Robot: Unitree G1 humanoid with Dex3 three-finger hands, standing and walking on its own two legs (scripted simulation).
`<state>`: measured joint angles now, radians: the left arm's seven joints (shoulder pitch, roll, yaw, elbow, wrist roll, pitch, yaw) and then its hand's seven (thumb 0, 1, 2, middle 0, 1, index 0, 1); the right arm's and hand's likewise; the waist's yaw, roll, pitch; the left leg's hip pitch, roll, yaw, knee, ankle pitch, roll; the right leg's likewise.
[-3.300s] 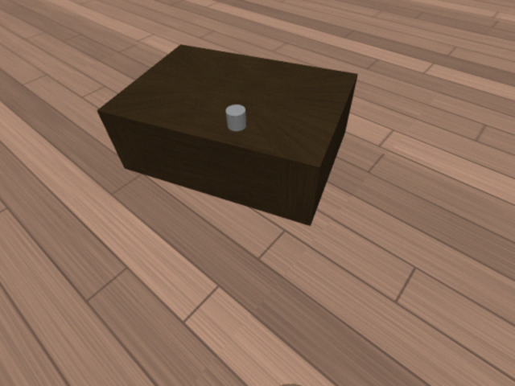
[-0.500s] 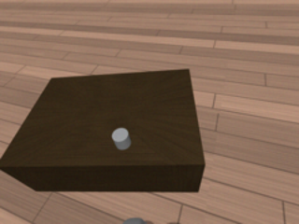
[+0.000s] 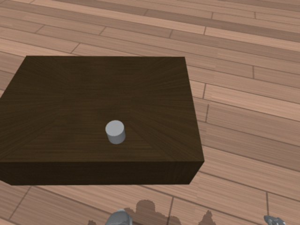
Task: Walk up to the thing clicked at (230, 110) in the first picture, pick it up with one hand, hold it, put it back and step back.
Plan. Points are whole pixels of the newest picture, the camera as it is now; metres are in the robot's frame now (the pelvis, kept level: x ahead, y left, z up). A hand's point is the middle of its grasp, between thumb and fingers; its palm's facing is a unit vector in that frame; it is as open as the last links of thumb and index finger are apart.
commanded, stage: walk up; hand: left
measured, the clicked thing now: (115, 132) +0.54 +0.20 -0.31
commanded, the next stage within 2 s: stand in 1.28 s
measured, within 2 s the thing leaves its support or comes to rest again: neither
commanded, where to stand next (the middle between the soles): +0.09 -0.03 m, yaw +3 degrees
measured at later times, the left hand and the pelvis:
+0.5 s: hand out of the picture +0.11 +0.24 -0.13, palm faces +0.00 -0.94 -0.35, open 7.4 cm; pelvis +0.01 -0.02 +0.02, yaw +1 degrees
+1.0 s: hand out of the picture +0.09 +0.26 -0.13, palm faces +0.06 -0.94 -0.34, open 7.4 cm; pelvis +0.02 -0.01 +0.03, yaw +3 degrees
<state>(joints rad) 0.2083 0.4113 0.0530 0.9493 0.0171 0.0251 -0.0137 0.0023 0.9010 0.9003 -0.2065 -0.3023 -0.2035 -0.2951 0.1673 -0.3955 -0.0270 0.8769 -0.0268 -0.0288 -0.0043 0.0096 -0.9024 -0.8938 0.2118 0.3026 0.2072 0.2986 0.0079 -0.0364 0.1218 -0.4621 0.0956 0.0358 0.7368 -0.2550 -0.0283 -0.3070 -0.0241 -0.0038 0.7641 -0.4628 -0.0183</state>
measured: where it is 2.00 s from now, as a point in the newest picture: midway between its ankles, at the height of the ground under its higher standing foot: outside the picture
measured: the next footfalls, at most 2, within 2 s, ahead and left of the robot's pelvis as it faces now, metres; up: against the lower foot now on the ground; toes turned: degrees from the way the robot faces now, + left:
none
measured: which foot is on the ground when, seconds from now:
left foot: down 0.00-1.00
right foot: down 0.00-1.00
